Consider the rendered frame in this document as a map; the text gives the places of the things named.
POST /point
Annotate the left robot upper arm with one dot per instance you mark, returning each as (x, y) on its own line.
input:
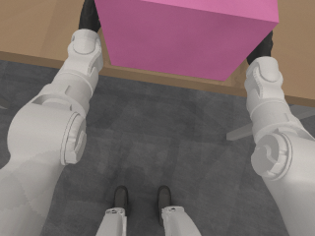
(43, 140)

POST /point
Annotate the robot right hand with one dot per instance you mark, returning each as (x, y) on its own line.
(262, 50)

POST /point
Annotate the carton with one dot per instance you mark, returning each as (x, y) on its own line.
(205, 39)

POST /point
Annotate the table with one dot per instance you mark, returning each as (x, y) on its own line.
(38, 32)

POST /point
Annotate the robot left hand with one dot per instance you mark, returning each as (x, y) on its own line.
(89, 19)

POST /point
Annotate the right robot forearm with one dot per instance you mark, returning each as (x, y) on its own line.
(265, 101)

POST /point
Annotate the robot left thigh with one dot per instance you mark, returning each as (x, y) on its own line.
(113, 224)

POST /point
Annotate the left robot forearm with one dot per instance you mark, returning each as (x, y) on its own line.
(74, 85)

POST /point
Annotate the robot left foot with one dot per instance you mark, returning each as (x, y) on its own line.
(121, 198)

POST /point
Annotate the right robot upper arm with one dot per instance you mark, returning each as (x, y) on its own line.
(286, 164)

